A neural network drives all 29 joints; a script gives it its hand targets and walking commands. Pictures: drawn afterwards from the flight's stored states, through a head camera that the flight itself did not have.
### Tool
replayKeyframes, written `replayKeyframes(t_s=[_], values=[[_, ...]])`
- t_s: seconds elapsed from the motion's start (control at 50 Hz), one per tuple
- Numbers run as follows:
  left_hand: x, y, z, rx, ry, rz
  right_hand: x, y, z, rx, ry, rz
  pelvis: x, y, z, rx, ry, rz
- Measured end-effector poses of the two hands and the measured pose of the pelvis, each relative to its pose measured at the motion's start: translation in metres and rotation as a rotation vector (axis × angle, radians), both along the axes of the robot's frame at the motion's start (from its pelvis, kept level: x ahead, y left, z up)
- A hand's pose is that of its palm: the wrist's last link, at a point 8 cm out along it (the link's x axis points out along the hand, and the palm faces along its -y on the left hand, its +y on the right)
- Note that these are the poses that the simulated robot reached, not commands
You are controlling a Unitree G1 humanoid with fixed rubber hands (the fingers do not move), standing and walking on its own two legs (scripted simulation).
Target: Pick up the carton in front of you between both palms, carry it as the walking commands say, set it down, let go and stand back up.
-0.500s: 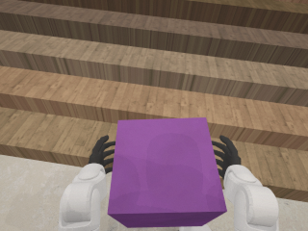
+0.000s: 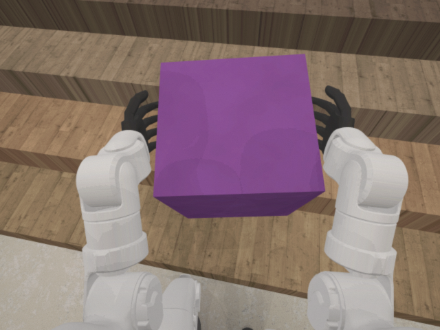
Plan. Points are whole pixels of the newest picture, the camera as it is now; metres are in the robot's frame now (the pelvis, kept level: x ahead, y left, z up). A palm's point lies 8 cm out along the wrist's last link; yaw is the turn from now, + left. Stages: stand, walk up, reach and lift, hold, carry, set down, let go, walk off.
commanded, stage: carry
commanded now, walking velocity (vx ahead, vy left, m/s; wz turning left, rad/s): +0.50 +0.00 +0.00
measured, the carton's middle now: (235, 152) +0.39 +0.00 +0.06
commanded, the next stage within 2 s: none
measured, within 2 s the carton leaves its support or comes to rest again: neither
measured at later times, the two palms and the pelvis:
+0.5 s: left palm (167, 8) +0.80 +0.18 +0.09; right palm out of the picture +0.79 -0.12 +0.12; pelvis +0.44 +0.06 +0.01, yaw +3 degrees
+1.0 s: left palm out of the picture +1.43 +0.21 +0.44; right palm out of the picture +1.39 -0.08 +0.52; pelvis +1.03 +0.10 +0.40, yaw +1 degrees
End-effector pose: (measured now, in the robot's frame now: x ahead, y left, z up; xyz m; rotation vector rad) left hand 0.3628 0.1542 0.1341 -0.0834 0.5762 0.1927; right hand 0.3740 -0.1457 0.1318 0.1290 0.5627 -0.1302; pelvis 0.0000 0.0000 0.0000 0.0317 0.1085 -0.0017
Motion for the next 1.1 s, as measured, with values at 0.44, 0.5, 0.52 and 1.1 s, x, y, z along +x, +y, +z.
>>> replayKeyframes(t_s=[0.44, 0.5, 0.52, 1.1], values=[[0.391, 0.012, -0.032, -0.105, 0.019, -0.109, 0.342, 0.013, -0.017, -0.086, 0.029, -0.150, 0.369, 0.053, -0.014, -0.080, -0.003, 0.117], [0.439, 0.028, -0.042, -0.099, 0.127, -0.042, 0.411, 0.027, -0.016, -0.052, 0.116, -0.108, 0.437, 0.055, 0.014, -0.140, 0.003, 0.074], [0.453, 0.037, -0.040, -0.097, 0.172, -0.017, 0.439, 0.037, -0.013, -0.036, 0.159, -0.079, 0.460, 0.054, 0.029, -0.143, 0.030, 0.058], [1.185, 0.135, 0.474, -0.044, -0.163, 0.114, 1.187, 0.142, 0.468, -0.189, -0.027, 0.024, 1.155, 0.106, 0.470, -0.040, 0.022, -0.108]])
